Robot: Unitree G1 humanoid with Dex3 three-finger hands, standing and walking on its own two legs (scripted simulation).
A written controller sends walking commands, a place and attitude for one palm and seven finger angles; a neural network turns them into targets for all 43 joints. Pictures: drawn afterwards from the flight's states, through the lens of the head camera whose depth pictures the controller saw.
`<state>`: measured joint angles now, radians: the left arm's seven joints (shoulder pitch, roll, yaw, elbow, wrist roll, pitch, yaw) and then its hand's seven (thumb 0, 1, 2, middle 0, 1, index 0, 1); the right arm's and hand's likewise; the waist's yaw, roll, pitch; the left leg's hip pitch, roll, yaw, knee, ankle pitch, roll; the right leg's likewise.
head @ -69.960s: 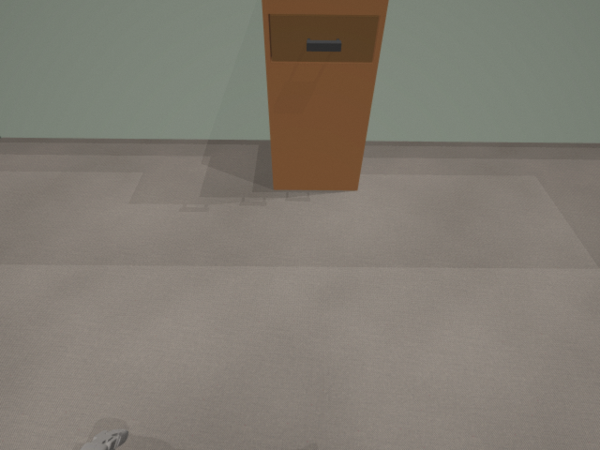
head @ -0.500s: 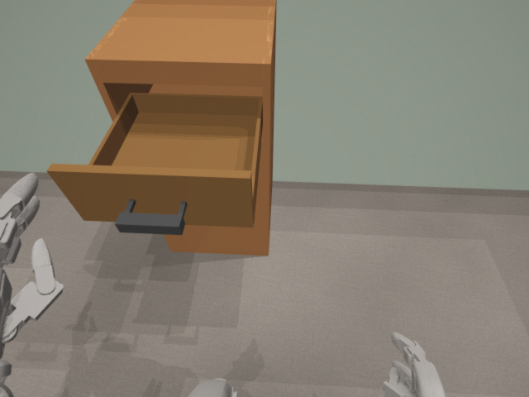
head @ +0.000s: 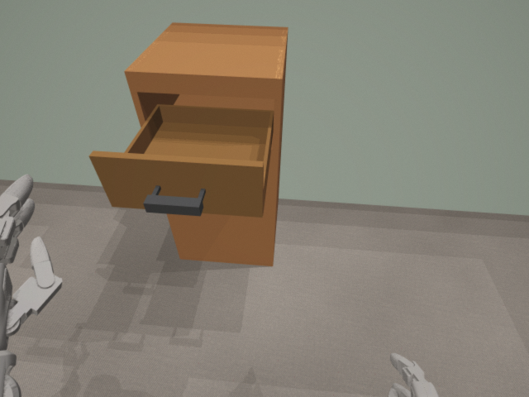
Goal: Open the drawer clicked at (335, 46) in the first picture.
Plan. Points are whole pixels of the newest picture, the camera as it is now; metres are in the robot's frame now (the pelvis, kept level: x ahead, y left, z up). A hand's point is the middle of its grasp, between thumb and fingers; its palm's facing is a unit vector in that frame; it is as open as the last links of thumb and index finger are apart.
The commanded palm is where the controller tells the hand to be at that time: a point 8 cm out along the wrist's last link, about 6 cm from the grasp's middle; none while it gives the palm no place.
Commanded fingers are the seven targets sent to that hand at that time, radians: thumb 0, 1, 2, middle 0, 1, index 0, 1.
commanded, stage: stop stepping back and stand still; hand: left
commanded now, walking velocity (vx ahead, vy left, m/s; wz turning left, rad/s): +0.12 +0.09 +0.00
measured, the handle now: (177, 198) +0.53 +0.24 -0.03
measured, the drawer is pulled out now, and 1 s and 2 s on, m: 0.30 0.30 0.30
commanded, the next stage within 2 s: let the arm hang, fingers relaxed in 0.30 s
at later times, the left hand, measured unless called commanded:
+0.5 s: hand (105, 325) +0.21 +0.24 +0.04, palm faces +0.18 -0.87 -0.45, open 7.4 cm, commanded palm none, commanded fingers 0.00 0.90 0.90 -0.20 -0.30 -0.20 -0.30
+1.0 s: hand out of the picture -0.03 +0.20 -0.16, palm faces +0.00 -0.97 -0.26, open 7.3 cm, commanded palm none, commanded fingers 0.00 0.90 0.90 -0.20 -0.30 -0.20 -0.30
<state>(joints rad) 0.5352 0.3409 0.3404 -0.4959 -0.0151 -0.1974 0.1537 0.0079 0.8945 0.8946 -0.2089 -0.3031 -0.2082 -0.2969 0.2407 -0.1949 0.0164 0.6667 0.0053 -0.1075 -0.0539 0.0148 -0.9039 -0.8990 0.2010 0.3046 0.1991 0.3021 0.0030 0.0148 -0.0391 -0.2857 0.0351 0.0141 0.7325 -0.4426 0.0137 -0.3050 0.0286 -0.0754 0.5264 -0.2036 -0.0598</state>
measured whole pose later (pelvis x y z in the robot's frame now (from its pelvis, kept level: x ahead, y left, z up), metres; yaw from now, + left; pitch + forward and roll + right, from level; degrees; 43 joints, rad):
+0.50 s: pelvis +0.00 +0.00 -0.01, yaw +1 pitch +1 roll -1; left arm 0.39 0.33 0.17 -0.03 0.04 -0.06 0.05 0.00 0.90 0.90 -0.20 -0.30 -0.20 -0.30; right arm 0.21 -0.23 0.00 0.73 0.00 -0.06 0.00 0.01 -0.90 -0.90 0.20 0.30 0.20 0.30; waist -0.01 0.05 -0.05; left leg -0.31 0.02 0.06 0.64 -0.35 0.02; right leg -0.33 -0.03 -0.10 0.61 -0.29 -0.01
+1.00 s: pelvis -0.01 +0.00 +0.01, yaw +0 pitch -2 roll +0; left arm 0.33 0.21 -0.01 1.09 0.01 0.02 0.02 -0.01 0.93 0.89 -0.20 -0.30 -0.20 -0.29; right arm 0.34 -0.16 0.01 1.07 -0.01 0.02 -0.03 0.01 -0.91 -0.90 0.20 0.30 0.19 0.30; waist 0.00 0.03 0.07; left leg -0.14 0.01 0.08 0.41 -0.24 0.02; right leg -0.18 -0.02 -0.08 0.40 -0.18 -0.01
